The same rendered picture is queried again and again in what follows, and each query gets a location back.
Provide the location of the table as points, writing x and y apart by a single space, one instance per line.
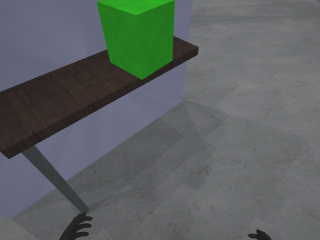
34 110

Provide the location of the left robot hand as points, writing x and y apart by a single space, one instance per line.
71 231

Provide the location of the right robot hand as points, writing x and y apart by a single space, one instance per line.
260 235

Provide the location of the carton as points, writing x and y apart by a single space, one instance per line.
138 34

